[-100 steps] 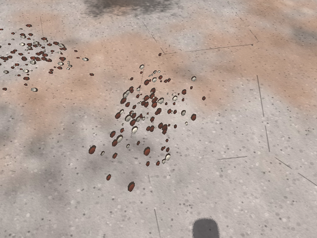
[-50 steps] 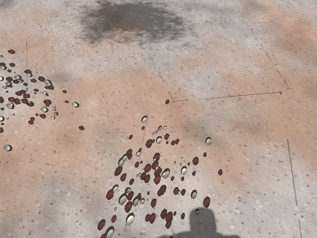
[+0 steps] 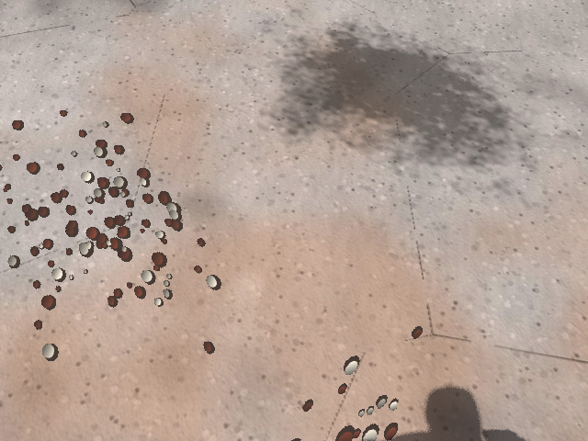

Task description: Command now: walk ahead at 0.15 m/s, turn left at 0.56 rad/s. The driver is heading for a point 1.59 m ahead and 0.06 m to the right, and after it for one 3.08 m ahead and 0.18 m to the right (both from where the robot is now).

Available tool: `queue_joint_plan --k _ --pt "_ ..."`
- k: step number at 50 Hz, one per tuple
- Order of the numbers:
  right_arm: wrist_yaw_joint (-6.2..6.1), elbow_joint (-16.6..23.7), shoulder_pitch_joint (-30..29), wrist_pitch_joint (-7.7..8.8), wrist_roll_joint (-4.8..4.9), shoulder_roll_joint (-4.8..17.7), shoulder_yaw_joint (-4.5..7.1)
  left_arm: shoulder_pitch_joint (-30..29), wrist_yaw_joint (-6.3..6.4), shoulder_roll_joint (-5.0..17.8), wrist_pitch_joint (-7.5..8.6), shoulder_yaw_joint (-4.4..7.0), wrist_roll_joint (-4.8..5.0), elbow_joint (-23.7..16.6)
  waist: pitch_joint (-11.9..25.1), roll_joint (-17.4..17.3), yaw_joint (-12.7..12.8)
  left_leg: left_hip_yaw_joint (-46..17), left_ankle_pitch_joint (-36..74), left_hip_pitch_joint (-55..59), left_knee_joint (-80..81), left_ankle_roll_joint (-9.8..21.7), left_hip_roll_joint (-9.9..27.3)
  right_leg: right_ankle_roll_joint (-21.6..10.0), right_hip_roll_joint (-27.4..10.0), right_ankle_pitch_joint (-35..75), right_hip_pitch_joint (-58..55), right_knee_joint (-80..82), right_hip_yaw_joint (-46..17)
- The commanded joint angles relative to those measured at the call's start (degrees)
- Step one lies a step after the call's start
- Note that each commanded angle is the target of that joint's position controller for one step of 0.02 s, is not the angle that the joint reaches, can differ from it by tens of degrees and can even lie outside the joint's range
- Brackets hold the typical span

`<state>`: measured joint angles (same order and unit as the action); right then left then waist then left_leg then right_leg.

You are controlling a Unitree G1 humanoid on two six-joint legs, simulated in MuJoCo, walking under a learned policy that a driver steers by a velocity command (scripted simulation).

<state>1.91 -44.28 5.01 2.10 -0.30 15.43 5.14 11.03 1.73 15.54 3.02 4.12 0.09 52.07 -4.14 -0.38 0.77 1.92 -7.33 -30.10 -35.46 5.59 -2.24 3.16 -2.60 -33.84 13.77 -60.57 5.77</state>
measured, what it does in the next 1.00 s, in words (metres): walks ahead: right foot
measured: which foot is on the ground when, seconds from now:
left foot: down 0.00-1.00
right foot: up 0.00-0.40, down 0.42-1.00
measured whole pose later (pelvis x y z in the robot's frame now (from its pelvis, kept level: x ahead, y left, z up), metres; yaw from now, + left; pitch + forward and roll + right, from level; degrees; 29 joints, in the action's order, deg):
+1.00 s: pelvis +0.11 -0.04 +0.02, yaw +7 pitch -1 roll +0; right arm -1.4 -52.0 9.0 -0.3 -0.2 12.5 2.9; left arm 10.8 1.6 13.0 1.3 2.0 -0.4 56.3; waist -2.0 -0.1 0.7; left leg -4.9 -14.5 -15.1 -31.0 1.1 -3.3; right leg 0.6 -0.3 -18.3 10.8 -30.2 -0.4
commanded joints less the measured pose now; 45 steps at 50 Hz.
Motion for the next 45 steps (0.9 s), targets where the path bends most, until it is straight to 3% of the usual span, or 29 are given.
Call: queue_joint_plan --k 1,2,3,4,6,8,11,14,17,19,20,21,22,23,24,25,28,34,45 --pt "-0.53 3.73 8.38 0.55 0.66 10.54 2.59 -0.17 -0.64 6.17 1.76 0.62 1.31 -6.57 20.53 -2.18 -3.67 -29.89 28.51 37.49 12.44 15.76 18.81 -0.80 1.96 1.15 26.60 -20.13 -10.92" --pt "-0.89 4.34 4.88 0.43 1.22 8.39 1.91 -0.65 0.19 6.26 1.12 0.78 0.40 -5.49 15.80 1.77 -1.90 -25.62 23.83 29.75 13.84 12.91 16.76 -0.63 -0.62 5.31 25.32 -15.97 -10.67" --pt "-1.28 4.74 3.06 0.20 1.06 6.74 1.36 -0.54 0.75 7.44 0.14 1.29 -0.20 -5.57 13.79 0.87 -0.49 -23.33 22.19 23.26 15.05 11.84 15.60 -0.74 -1.89 7.42 21.93 -12.52 -10.84" --pt "-1.44 4.96 2.53 0.03 0.26 6.30 1.06 0.08 0.86 7.82 -0.83 1.62 -0.28 -5.53 13.12 -0.55 0.54 -21.96 21.38 18.79 16.13 11.16 14.66 -0.97 -2.17 8.42 18.33 -10.61 -10.63" --pt "-1.70 4.77 3.26 0.26 -0.58 7.15 1.12 1.23 1.22 6.05 -1.77 1.39 -0.38 -5.43 13.09 -2.61 0.99 -19.08 24.79 15.39 16.72 11.01 13.32 -0.70 -1.48 9.88 15.64 -6.66 -9.60" --pt "-2.29 4.49 4.05 0.19 -0.51 7.96 1.21 0.62 1.61 5.24 -2.15 1.16 -0.48 -5.55 13.50 -3.33 0.66 -17.53 24.04 15.40 16.90 10.51 12.75 -0.07 -1.25 11.88 15.83 -2.09 -9.46" --pt "-3.08 4.64 3.25 -0.68 -0.40 7.49 0.74 -1.25 1.90 5.11 -2.90 1.03 -0.34 -5.76 13.13 -4.66 -0.10 -17.21 10.91 14.97 18.25 8.86 11.70 0.78 -1.75 15.59 15.39 4.20 -9.76" --pt "-3.29 4.51 2.35 -1.18 -0.75 6.69 0.13 -3.31 1.81 4.86 -3.14 0.84 -0.10 -6.04 10.58 -6.25 -1.11 -17.69 -2.98 12.64 20.14 7.62 10.71 0.96 -1.87 17.16 12.52 11.53 -9.56" --pt "-3.06 3.72 2.98 -1.45 -1.01 6.04 -0.40 -3.49 1.39 4.86 -2.56 0.66 0.11 -5.73 9.22 -6.99 -1.87 -18.78 -6.67 12.95 19.57 7.37 10.81 0.70 -0.98 15.43 8.58 18.54 -8.52" --pt "-2.94 3.25 2.80 -1.75 -0.67 4.94 -1.08 -1.83 0.81 4.27 -1.98 0.48 0.14 -4.90 8.90 -6.31 -0.69 -19.11 -6.44 13.63 17.25 6.16 10.42 -0.36 0.06 17.62 4.06 27.18 -7.26" --pt "-2.94 2.85 3.13 -1.91 -0.28 4.28 -1.46 -0.33 0.37 3.80 -1.67 0.29 -0.14 -4.16 8.60 -5.59 0.47 -18.58 -6.07 13.03 15.87 4.49 9.37 -1.39 0.69 22.80 0.07 34.57 -6.43" --pt "-2.93 2.14 5.36 -1.71 -0.32 3.58 -1.78 0.52 0.02 5.11 -1.40 0.33 -0.92 -3.84 8.96 -4.00 0.23 -17.81 -6.29 11.66 14.47 1.98 7.89 -2.66 -1.63 27.77 -4.19 37.18 -8.79" --pt "-2.81 2.04 7.20 -1.25 -1.00 3.04 -1.90 1.17 -0.05 8.49 -1.31 0.77 -1.72 -4.06 9.38 1.67 -1.61 -14.32 -7.44 8.82 9.52 -0.41 4.52 -5.11 -7.45 36.60 -7.30 36.58 -13.76" --pt "-2.53 2.35 8.40 -0.92 -0.67 2.13 -1.68 -1.33 -0.21 9.62 -1.42 1.21 -1.37 -3.34 8.33 10.62 -4.73 -7.60 -9.07 10.30 8.54 -2.37 -0.23 -8.31 -9.00 32.27 -2.23 36.94 -15.77" --pt "-2.40 2.28 5.46 -0.86 -1.20 3.32 -1.61 -2.92 -0.50 5.75 -1.23 0.38 -1.15 -3.88 7.84 10.00 -3.22 -7.26 -6.87 14.43 7.86 -3.30 0.21 -8.34 -8.09 24.39 1.90 39.03 -16.01" --pt "-2.38 2.74 3.28 -1.12 -0.91 4.04 -1.24 -3.07 -0.55 4.88 -0.98 0.12 -1.19 -3.75 7.15 9.29 -2.40 -7.43 -4.78 15.66 7.54 -3.05 0.46 -6.70 -6.42 20.14 3.10 39.21 -14.49" --pt "-2.62 2.27 2.98 -2.25 -0.56 3.80 -1.03 -1.56 -0.30 5.64 -0.08 0.12 -0.91 -3.10 5.62 5.70 -1.33 -9.48 0.36 16.19 7.91 -1.43 1.89 -4.18 -3.44 20.32 3.27 37.11 -11.14" --pt "-2.62 0.60 3.48 -1.75 -0.27 2.83 -0.95 0.80 0.40 4.79 -0.65 -0.24 -0.51 -1.69 6.35 0.71 0.11 -10.46 4.49 16.20 8.00 -1.27 2.54 -4.12 -1.60 24.51 0.16 33.97 -9.29" --pt "-3.35 -3.62 3.81 -1.76 0.03 3.35 -0.90 0.41 0.03 3.84 -1.15 -0.78 -0.44 1.17 5.22 -0.18 0.02 -10.88 5.82 18.29 8.44 -1.76 3.14 -3.89 -0.22 24.65 -0.55 34.75 -8.39"
Next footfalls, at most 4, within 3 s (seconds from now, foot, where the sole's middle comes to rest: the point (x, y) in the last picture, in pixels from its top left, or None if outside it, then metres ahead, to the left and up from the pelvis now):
0.42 right None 0.14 -0.17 -0.75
2.68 left None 0.20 0.09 -0.75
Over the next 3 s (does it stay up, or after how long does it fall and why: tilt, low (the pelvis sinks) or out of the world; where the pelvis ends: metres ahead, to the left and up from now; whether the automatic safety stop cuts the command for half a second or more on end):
stays up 0.29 0.01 0.03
